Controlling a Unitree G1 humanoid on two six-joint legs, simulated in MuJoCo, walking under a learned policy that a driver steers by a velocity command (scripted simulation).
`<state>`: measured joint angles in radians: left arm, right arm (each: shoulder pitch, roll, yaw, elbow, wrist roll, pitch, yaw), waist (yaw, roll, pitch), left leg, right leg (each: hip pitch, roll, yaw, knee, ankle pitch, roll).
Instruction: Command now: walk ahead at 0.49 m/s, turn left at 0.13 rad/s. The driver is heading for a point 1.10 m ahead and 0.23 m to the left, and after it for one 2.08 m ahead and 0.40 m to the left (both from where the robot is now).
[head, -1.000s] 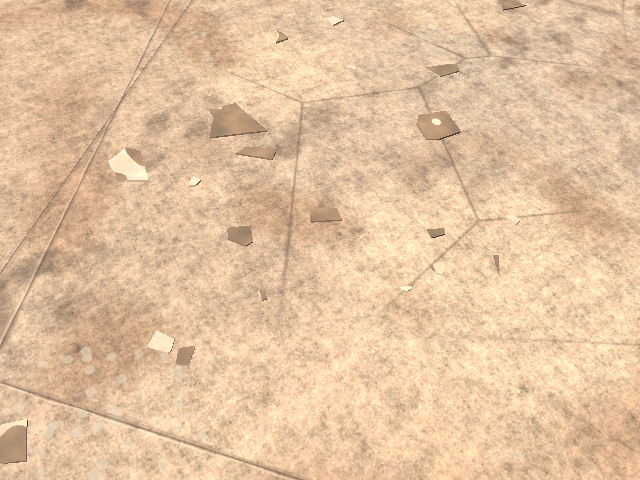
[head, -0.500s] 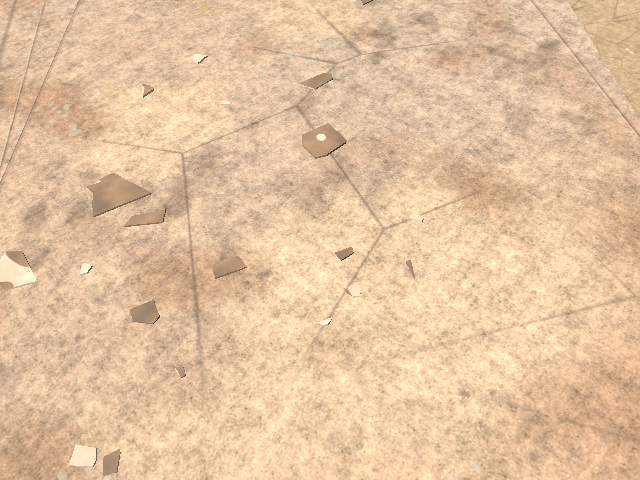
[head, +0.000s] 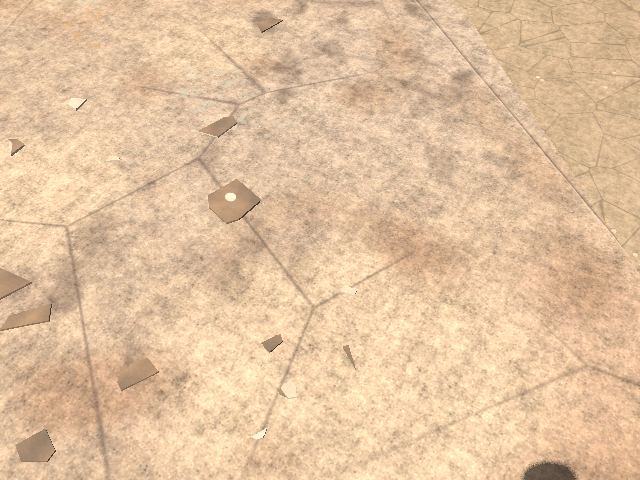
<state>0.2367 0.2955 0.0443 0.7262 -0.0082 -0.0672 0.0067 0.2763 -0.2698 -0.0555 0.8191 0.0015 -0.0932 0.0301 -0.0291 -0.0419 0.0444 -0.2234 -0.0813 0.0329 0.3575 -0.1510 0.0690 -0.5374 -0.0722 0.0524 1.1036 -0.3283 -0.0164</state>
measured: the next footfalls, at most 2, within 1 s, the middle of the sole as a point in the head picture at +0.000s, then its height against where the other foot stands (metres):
right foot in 0.26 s outside the picture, level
left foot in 0.78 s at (235, 455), level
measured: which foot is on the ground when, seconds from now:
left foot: down 0.00-0.26, up 0.28-0.76, down 0.78-1.00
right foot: up 0.00-0.24, down 0.26-0.78, up 0.80-1.00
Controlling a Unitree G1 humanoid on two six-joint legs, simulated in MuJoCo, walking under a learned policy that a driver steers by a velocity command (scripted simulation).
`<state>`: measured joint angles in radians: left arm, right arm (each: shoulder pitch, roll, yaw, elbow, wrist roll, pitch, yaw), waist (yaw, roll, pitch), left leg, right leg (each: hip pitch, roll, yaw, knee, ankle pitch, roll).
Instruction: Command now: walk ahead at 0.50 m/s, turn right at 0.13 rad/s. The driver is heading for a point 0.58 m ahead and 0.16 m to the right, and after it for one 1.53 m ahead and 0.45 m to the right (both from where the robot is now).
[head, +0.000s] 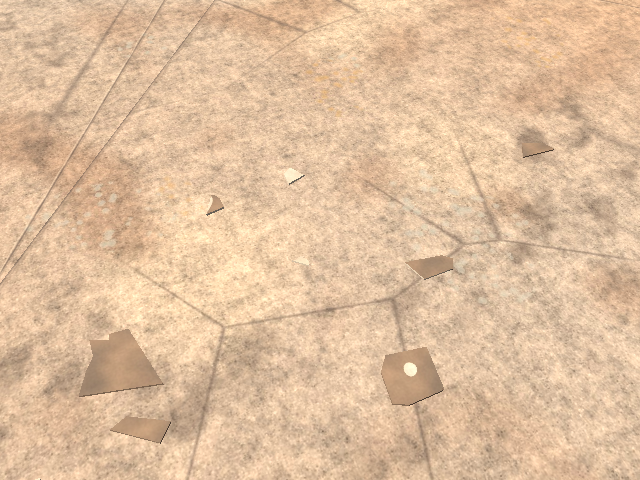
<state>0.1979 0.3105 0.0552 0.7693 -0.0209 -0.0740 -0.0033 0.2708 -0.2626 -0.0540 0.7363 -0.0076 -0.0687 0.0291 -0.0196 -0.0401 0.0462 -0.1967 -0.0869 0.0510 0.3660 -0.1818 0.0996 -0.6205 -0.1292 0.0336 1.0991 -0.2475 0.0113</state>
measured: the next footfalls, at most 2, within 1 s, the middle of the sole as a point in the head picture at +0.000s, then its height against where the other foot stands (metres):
right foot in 0.34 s outside the picture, level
left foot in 0.78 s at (330, 390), level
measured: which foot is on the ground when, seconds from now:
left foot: down 0.00-0.36, up 0.38-0.76, down 0.78-1.00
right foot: up 0.00-0.32, down 0.34-0.80, up 0.82-1.00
